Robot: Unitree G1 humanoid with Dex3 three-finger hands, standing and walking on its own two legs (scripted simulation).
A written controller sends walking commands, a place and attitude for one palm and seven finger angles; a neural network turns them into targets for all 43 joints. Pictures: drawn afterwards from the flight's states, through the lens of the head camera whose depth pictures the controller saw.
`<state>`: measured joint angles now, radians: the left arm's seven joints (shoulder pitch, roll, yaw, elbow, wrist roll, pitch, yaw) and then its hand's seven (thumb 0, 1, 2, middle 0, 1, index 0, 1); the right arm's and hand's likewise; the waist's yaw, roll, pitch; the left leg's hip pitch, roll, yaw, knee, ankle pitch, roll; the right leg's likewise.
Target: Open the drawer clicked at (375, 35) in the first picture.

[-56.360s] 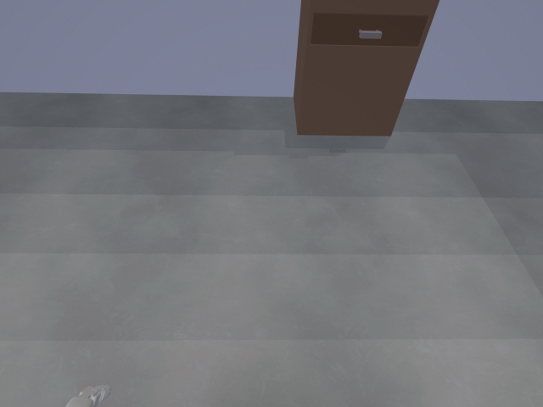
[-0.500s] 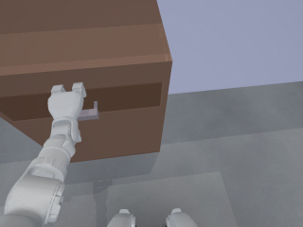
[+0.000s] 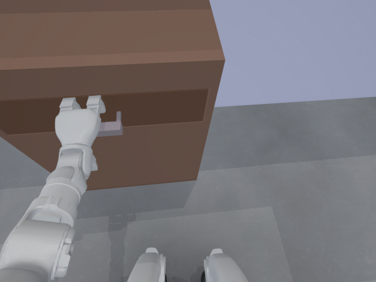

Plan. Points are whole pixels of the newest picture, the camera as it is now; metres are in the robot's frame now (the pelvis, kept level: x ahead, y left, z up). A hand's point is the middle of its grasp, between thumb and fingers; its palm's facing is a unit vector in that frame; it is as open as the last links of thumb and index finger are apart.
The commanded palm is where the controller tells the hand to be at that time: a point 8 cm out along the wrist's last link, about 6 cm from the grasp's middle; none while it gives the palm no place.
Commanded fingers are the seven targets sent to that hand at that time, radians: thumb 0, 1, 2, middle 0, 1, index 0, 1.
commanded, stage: lower the fingers behind the handle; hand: left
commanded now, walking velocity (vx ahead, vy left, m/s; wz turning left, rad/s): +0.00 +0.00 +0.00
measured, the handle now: (101, 122) +0.50 +0.21 -0.05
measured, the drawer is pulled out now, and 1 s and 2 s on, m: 0.00 0.00 0.00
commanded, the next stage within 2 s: lift the fingers back up to retry in 1.10 s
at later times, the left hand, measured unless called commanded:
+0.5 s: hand (95, 139) +0.44 +0.22 -0.05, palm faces +0.04 +0.01 -1.00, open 13.8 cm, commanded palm +0.43 +0.20 -0.01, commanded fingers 0.00 -0.50 0.30 -0.30 -1.20 -0.30 -1.20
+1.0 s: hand (96, 138) +0.45 +0.22 -0.05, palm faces +0.00 +0.02 -1.00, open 13.8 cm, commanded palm +0.42 +0.21 -0.02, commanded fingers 0.00 -0.50 0.30 -0.30 -1.20 -0.30 -1.20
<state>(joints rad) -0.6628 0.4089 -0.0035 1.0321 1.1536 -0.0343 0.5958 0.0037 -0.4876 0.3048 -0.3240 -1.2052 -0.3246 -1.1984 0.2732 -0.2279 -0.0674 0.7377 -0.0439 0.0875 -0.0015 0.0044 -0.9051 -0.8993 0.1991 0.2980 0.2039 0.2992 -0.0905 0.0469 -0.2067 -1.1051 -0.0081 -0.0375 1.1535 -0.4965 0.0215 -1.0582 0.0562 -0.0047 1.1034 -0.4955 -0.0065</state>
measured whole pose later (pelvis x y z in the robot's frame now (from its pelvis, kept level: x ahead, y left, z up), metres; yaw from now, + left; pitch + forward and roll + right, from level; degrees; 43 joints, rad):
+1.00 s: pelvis -0.03 -0.01 -0.03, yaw +0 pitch +28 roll -2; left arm -0.78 0.45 -0.05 1.08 1.12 -0.01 0.51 0.00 -0.49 0.30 -0.24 -1.31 -0.33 -1.21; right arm 0.29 -0.25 -0.03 0.70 -0.03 0.06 -0.02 0.00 -0.90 -0.90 0.20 0.30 0.20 0.30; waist -0.10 0.05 -0.22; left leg -1.27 -0.01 -0.04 1.29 -0.50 0.01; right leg -1.24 0.06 -0.01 1.27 -0.51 -0.02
